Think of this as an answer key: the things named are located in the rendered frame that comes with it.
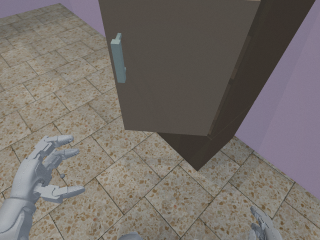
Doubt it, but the left robot forearm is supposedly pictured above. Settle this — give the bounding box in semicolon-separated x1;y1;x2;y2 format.
0;197;37;240

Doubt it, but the cupboard door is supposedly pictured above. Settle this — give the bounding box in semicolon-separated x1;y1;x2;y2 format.
98;0;261;136

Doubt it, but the handle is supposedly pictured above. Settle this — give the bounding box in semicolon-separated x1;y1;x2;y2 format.
110;33;126;83

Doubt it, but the robot left hand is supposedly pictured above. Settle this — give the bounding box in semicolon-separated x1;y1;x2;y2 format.
10;135;86;204

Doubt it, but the robot right hand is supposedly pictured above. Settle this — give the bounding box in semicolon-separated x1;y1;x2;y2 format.
248;206;283;240

